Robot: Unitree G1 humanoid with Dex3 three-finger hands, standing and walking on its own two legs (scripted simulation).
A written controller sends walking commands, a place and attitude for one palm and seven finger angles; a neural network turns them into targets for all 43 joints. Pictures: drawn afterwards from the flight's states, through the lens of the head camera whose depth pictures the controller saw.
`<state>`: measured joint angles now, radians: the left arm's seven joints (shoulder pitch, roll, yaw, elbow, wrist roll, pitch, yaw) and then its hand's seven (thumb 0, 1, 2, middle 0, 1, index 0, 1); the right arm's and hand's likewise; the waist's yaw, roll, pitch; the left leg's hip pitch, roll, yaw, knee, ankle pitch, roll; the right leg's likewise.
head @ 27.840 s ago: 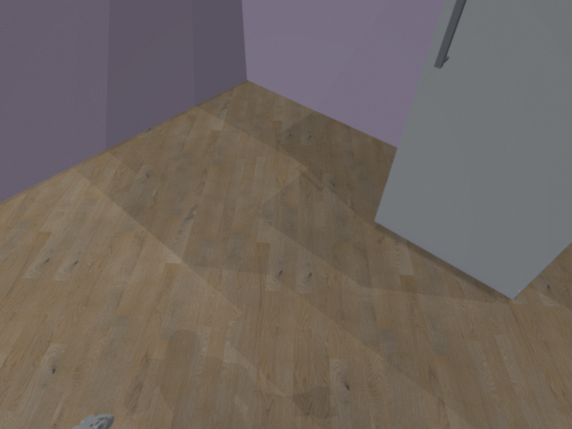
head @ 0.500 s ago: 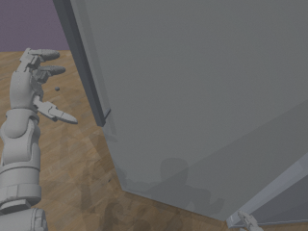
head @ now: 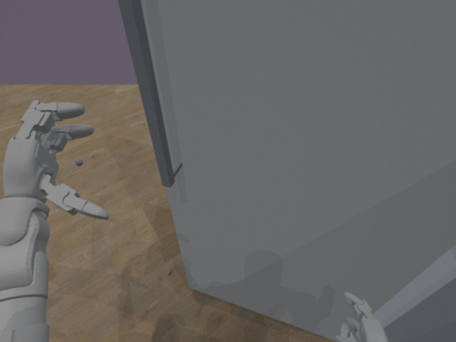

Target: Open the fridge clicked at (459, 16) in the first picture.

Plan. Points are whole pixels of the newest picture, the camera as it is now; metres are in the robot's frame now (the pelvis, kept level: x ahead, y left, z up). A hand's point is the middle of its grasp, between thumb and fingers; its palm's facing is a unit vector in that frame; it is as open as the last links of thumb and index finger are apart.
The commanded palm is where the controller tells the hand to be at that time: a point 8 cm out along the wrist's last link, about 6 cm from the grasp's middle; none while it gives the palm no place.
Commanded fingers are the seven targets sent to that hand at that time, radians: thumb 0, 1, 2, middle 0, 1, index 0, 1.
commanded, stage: slip the hand off the handle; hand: left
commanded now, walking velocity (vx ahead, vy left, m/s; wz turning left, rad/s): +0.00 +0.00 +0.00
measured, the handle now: (155, 84) +0.42 +0.16 +0.26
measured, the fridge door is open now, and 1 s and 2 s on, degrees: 70 70 70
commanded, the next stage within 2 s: draw the hand back to the body in 0.24 s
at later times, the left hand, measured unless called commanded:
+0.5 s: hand (69, 190) +0.26 +0.25 +0.19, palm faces +0.12 -0.99 -0.12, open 14.7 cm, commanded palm +0.21 +0.29 +0.20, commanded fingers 0.00 -0.55 0.20 -0.25 -1.15 -0.25 -1.15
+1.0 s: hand (46, 216) +0.22 +0.26 +0.18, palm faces +0.39 -0.88 -0.27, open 14.0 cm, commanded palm +0.17 +0.29 +0.19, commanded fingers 0.00 -0.08 0.43 -0.23 -0.87 -0.23 -0.87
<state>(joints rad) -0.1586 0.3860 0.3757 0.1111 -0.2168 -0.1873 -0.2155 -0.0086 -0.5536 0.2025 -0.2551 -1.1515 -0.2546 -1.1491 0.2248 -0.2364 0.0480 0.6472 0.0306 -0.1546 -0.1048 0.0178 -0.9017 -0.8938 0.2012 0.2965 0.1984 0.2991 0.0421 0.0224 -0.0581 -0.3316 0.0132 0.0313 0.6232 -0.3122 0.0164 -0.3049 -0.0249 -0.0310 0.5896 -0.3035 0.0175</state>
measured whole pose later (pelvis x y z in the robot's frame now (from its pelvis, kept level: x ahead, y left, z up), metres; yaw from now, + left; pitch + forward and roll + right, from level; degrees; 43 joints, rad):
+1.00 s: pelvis +0.00 -0.01 +0.00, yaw +2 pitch -3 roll -1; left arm 0.22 0.38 0.37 -0.31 -0.17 0.05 -0.04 -0.01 -0.39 0.28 -0.25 -1.05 -0.25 -1.05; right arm 0.20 -0.24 0.06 0.63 0.02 -0.28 -0.09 0.02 -0.90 -0.89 0.20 0.30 0.20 0.30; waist 0.08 0.04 -0.04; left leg -0.25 0.02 0.00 0.59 -0.30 0.00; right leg -0.20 -0.01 -0.07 0.53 -0.29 0.00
